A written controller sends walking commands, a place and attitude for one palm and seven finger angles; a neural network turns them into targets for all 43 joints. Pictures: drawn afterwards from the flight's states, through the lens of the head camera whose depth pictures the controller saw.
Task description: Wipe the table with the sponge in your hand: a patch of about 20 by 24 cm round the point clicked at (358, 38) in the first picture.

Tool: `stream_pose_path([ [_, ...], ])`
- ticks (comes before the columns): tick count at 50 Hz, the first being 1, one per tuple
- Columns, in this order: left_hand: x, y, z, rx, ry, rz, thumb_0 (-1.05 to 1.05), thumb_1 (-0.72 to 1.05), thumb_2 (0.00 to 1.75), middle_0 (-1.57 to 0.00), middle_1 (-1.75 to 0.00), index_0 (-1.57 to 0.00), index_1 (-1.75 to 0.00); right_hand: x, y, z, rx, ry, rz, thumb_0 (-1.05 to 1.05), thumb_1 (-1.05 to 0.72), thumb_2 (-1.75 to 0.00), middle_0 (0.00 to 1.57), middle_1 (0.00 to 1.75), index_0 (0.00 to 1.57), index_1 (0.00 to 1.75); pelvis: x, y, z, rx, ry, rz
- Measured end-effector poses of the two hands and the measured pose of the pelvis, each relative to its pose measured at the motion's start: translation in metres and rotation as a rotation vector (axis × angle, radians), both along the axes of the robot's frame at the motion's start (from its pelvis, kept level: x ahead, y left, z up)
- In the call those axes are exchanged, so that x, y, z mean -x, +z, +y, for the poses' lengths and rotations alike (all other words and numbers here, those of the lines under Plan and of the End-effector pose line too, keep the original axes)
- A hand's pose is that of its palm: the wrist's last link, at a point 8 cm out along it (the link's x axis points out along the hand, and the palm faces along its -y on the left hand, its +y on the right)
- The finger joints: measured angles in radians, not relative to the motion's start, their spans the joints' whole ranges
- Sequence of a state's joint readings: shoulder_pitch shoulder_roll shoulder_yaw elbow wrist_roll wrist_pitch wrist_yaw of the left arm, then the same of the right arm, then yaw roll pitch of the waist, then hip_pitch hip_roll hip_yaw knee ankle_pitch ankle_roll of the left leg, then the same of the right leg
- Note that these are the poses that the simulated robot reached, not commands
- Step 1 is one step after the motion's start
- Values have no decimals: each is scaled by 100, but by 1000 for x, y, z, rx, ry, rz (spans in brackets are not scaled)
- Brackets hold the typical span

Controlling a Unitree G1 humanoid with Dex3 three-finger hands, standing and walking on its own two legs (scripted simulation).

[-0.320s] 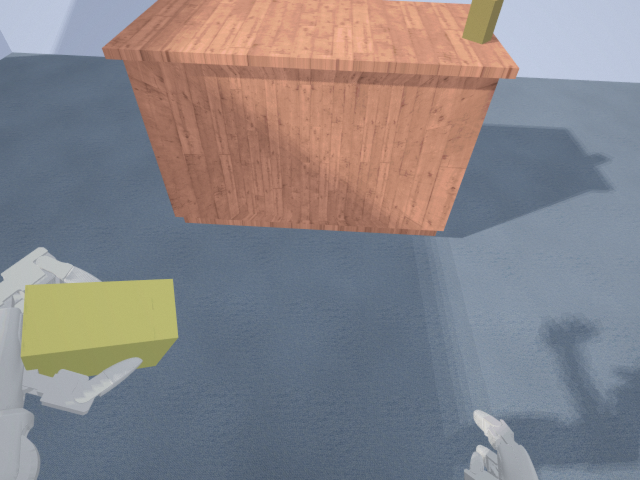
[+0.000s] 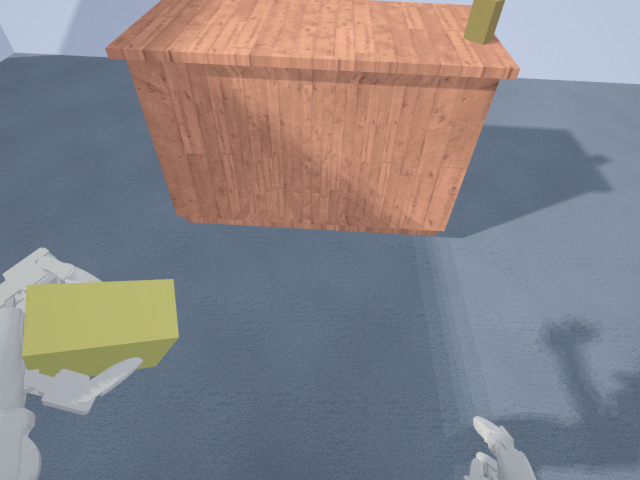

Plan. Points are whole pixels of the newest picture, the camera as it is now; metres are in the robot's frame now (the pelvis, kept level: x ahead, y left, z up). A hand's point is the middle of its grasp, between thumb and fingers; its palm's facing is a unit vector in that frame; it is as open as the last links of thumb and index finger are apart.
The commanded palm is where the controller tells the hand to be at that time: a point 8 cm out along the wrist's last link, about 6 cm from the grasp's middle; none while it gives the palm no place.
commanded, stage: look at it before walking up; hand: left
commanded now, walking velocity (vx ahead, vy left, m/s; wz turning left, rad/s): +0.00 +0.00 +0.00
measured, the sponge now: (122, 330) +0.22 +0.21 +0.14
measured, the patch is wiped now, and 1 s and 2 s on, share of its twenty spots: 0.00 0.00 0.00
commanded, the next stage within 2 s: walk to a spot facing it in 0.08 s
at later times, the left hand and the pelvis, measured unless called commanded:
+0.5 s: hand (81, 311) +0.23 +0.25 +0.16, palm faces +0.46 -0.80 -0.38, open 9.8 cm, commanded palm +0.18 +0.28 +0.18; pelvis +0.02 +0.00 -0.01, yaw +1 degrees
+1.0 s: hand (138, 199) +0.37 +0.24 +0.18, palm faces +0.42 -0.81 -0.41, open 9.8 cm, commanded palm +0.31 +0.28 +0.18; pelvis +0.15 +0.00 +0.00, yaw +1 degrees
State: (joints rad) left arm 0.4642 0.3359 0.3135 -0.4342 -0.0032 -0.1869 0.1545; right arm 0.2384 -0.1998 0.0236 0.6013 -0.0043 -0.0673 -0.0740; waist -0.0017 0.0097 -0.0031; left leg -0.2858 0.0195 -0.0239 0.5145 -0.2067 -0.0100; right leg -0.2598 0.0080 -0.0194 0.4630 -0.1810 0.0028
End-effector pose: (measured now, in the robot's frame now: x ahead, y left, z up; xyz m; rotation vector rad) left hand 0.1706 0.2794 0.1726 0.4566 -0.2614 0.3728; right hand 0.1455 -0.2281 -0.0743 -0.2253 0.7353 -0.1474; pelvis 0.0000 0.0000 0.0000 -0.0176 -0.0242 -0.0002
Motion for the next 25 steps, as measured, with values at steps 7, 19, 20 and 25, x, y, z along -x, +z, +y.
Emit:
stream_pose_path([
  [7,3,0,0,-3,6,4,0,-46,97,-78,-132,-78,-132,1,-1,2,-8,6,1,1,-90,-89,20,30,20,30,1,0,0,0,1,1],
  [19,-2,1,2,-2,20,-15,0,-46,98,-78,-132,-78,-132,-4,-3,-3,19,-7,10,1,-90,-89,20,30,20,30,-8,-2,0,3,13,10],
  [20,-4,2,2,-7,21,-25,0,-46,98,-78,-132,-78,-132,-5,-4,-3,24,-8,10,1,-90,-89,20,30,20,30,-10,-4,0,4,17,9],
  [25,-15,4,3,-33,35,-64,0,-46,98,-78,-132,-78,-132,-14,-14,-7,14,-20,17,1,-90,-89,20,30,20,30,-24,-11,-5,4,23,-4],
])
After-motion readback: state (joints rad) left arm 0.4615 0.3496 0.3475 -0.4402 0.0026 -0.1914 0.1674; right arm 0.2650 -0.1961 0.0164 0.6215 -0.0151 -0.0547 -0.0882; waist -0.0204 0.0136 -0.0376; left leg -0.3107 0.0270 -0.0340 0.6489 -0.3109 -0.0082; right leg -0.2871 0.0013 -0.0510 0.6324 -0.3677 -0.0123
